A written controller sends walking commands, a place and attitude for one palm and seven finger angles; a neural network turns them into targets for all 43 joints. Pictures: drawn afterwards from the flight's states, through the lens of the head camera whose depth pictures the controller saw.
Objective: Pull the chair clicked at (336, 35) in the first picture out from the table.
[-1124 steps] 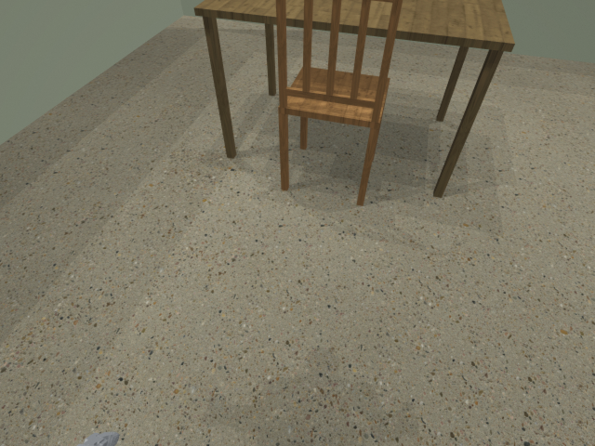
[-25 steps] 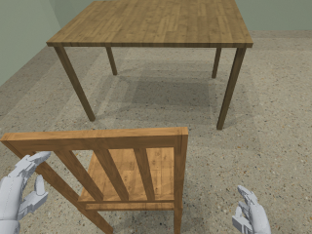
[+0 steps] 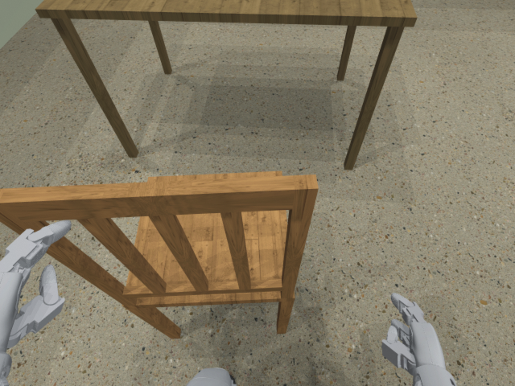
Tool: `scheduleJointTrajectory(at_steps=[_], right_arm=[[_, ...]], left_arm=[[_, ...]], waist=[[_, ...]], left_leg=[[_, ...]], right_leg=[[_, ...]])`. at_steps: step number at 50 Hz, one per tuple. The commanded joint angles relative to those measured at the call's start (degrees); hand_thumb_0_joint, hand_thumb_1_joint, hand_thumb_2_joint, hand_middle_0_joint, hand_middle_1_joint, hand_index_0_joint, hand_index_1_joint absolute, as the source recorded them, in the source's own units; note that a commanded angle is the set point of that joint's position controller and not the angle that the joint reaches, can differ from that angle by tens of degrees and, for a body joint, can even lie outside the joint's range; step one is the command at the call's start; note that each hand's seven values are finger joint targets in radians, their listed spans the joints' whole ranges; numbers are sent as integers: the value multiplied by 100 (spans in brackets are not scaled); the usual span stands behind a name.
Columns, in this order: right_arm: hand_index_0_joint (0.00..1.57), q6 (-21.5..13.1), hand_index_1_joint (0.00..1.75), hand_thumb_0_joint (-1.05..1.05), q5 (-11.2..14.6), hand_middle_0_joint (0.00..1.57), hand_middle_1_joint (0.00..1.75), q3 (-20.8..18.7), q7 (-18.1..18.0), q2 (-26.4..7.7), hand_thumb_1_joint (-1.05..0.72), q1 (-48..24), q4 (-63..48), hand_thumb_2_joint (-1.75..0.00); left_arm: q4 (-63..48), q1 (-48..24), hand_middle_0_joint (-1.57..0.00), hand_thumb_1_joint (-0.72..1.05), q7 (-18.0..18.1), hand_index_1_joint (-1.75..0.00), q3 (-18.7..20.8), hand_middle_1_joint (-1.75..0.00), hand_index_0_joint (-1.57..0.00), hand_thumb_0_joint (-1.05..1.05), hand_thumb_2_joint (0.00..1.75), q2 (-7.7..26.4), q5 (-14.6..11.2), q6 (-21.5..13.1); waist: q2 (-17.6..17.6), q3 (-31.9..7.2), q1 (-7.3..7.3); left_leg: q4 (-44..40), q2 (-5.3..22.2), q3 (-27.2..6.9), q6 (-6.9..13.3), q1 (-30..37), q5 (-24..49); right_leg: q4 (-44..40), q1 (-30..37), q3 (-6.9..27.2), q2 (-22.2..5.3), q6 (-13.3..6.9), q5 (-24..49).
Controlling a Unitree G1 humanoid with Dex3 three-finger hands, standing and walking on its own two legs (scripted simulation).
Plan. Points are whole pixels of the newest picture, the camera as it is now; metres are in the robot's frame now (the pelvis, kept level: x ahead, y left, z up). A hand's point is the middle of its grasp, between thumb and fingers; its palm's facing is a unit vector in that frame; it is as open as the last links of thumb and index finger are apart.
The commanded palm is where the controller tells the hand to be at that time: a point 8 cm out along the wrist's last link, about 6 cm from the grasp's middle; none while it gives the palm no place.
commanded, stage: step back with the hand held close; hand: left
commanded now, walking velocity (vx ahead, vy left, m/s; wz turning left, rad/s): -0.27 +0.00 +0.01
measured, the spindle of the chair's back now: (186, 257) +0.31 +0.17 -0.05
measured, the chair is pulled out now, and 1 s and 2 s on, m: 0.65 0.65 0.65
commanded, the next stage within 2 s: stop stepping back and stand still in 0.80 s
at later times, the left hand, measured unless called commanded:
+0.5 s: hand out of the picture +0.12 +0.31 +0.16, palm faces +0.44 -0.77 -0.47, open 7.4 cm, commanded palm +0.05 +0.34 +0.18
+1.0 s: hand out of the picture +0.03 +0.26 +0.16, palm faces +0.30 -0.78 -0.54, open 7.4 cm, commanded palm -0.04 +0.31 +0.18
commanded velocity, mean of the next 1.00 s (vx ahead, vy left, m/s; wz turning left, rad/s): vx -0.25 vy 0.01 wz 0.00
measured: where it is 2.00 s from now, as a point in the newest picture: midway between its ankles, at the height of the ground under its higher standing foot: outside the picture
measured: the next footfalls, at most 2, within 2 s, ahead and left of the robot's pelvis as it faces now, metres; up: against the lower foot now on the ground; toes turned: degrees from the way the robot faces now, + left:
right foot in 0.60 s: -0.16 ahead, -0.09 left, +0.00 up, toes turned -2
left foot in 0.78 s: -0.02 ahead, +0.15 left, +0.00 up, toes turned -2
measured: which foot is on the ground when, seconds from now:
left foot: down 0.00-0.66, up 0.68-0.76, down 0.78-1.00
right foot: down 0.00-0.40, up 0.42-0.58, down 0.60-1.00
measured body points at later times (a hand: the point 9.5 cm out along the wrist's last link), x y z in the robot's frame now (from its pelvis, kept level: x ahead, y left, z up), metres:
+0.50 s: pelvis -0.08 +0.04 -0.01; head -0.06 +0.05 +0.44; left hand +0.09 +0.34 +0.18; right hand +0.10 -0.20 -0.08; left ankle +0.04 +0.16 -0.73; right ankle -0.07 -0.11 -0.72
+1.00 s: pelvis -0.19 +0.02 -0.01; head -0.15 +0.01 +0.44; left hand +0.00 +0.30 +0.19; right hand +0.01 -0.22 -0.08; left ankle -0.06 +0.15 -0.73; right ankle -0.17 -0.10 -0.73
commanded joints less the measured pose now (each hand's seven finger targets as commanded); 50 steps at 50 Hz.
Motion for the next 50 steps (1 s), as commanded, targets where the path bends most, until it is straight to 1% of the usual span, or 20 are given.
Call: scheduleJointTrajectory(at_steps=[1,4,7,12,15,18,20,27,30,31,33,35,38,40,41,43,46,48,49,50], right_arm=[[20,-238,30,0,-16,20,30,-290,-95,-573,-90,-412,-825,-90],[20,-260,30,0,-85,20,30,-320,-137,-558,-90,-340,-696,-90],[20,-163,30,0,-89,20,30,-394,-93,-544,-90,-299,-565,-90],[20,-62,30,0,-48,20,30,-438,-68,-508,-90,-336,-475,-90],[20,-109,30,0,-118,20,30,-317,-113,-496,-90,-451,-477,-90],[20,-215,30,0,-125,20,30,-213,-202,-608,-90,-484,-723,-90],[20,-365,30,0,-132,20,30,-249,-213,-706,-90,-456,-824,-90],[20,-666,30,0,-261,20,30,-305,-9,-581,-90,-6,-441,-90],[20,-704,30,0,-288,20,30,-310,7,-560,-90,-81,-225,-90],[20,-682,30,0,-243,20,30,-369,13,-592,-90,-38,-157,-90],[20,-610,30,0,-115,20,30,-481,-11,-625,-90,-103,-230,-90],[20,-509,30,0,-200,20,30,-423,-20,-484,-90,-263,-152,-90],[20,-444,30,0,-202,20,30,-323,-88,-472,-90,-503,-220,-90],[20,-361,30,0,-178,20,30,-402,-70,-568,-90,-435,-292,-90],[20,-336,30,0,-238,20,30,-411,-32,-502,-90,-476,-296,-90],[20,-391,30,0,-352,20,30,-381,55,-502,-90,-422,-372,-90],[20,-423,30,0,-248,20,30,-417,114,-568,-90,-300,-428,-90],[20,-360,30,0,-166,20,30,-388,164,-570,-90,-262,-659,-90],[20,-311,30,0,-116,20,30,-429,150,-558,-90,-167,-719,-90],[20,-229,30,0,-90,20,30,-473,103,-540,-90,-71,-788,-90]], left_arm=[[-2815,-197,-20,90,477,-30,1889,-30,-20,0,90,1484,-127,-1285],[-2524,-89,-20,90,524,-30,2017,-30,-20,0,90,1345,-121,-1427],[-1098,635,-20,90,452,-30,1829,-30,-20,0,90,695,-79,-1343],[-430,62,-20,90,396,-30,1356,-30,-20,0,90,460,2,-1350],[-807,-597,-20,90,468,-30,1289,-30,-20,0,90,650,81,-1333],[-1679,-916,-20,90,489,-30,1378,-30,-20,0,90,853,100,-1449],[-1992,-999,-20,90,505,-30,1519,-30,-20,0,90,835,213,-1621],[-1868,39,-20,90,357,-30,1775,-30,-20,0,90,773,18,-1988],[-1640,-251,-20,90,297,-30,1822,-30,-20,0,90,861,11,-2117],[-1551,-254,-20,90,246,-30,1716,-30,-20,0,90,863,38,-2091],[-1336,-359,-20,90,211,-30,1512,-30,-20,0,90,793,-20,-2042],[-1261,-581,-20,90,321,-30,1617,-30,-20,0,90,938,29,-1935],[-1030,-771,-20,90,345,-30,1594,-30,-20,0,90,856,61,-1859],[-875,-440,-20,90,295,-30,1554,-30,-20,0,90,767,48,-1852],[-850,-255,-20,90,282,-30,1589,-30,-20,0,90,786,9,-1799],[-1558,-417,-20,90,239,-30,1476,-30,-20,0,90,741,11,-1819],[-1876,91,-20,90,301,-30,1680,-30,-20,0,90,895,-13,-1822],[-1972,419,-20,90,289,-30,1829,-30,-20,0,90,944,-55,-1787],[-1967,467,-20,90,305,-30,1932,-30,-20,0,90,1017,-15,-1759],[-1813,451,-20,90,354,-30,2013,-30,-20,0,90,1134,29,-1721]], waist=[[744,-2471,-37],[508,-2373,-91],[269,-2116,-149],[-959,-1347,-290],[-1313,-993,-275],[353,-910,-219],[1442,-1046,-201],[1523,-1474,-175],[1029,-1773,-152],[432,-1914,-136],[-970,-1746,-231],[-1253,-1609,-309],[-689,-1368,-286],[-204,-1797,-155],[491,-1979,-172],[1006,-1958,-169],[955,-2114,-104],[927,-1992,-109],[380,-1919,-161],[-638,-1678,-215]], left_leg=[[-149,403,-197,466,697,2515],[-99,400,-220,414,417,2091],[-219,373,-221,397,159,1305],[702,-123,104,272,13,-754],[827,-129,-11,305,4,-918],[-1216,455,-910,526,-879,-1872],[-2360,1158,-1923,950,-2393,-3525],[-1575,807,-1287,917,-841,-1854],[-892,673,-874,716,-23,-502],[-510,459,-557,547,293,-377],[1045,-91,-57,279,836,-320],[1863,-278,2,204,563,-215],[-71,161,-323,368,115,1946],[-484,875,-776,715,807,3715],[-731,1120,-1062,948,829,4107],[-1178,1385,-1312,1126,215,3162],[-933,1091,-1059,1060,-14,1794],[-790,607,-625,735,-890,-1012],[-400,176,-155,455,-1284,-2084],[927,-359,325,176,-1059,-2141]], right_leg=[[-68,687,278,-424,-42,2206],[-83,462,299,-456,-55,2076],[-257,154,271,-390,-67,1338],[-1098,-1304,859,-1045,-428,-110],[-1178,-1963,702,-1121,-458,-1057],[-101,-1189,299,-250,-19,-1500],[1566,416,267,258,78,-813],[304,-86,254,237,-80,-688],[-954,-65,312,121,-121,19],[-1096,-219,363,88,-132,212],[-1310,-1414,1113,-769,-551,486],[-1265,-1718,1499,-1466,-863,1297],[-133,-652,715,-663,-240,2559],[440,-701,569,-101,9,1281],[875,-730,483,23,37,-8],[1400,-543,567,53,16,-1274],[499,-36,565,-40,-5,-438],[-367,635,272,-41,-24,37],[-528,636,339,-156,-157,-530],[-1261,-470,1203,-751,-484,-2087]])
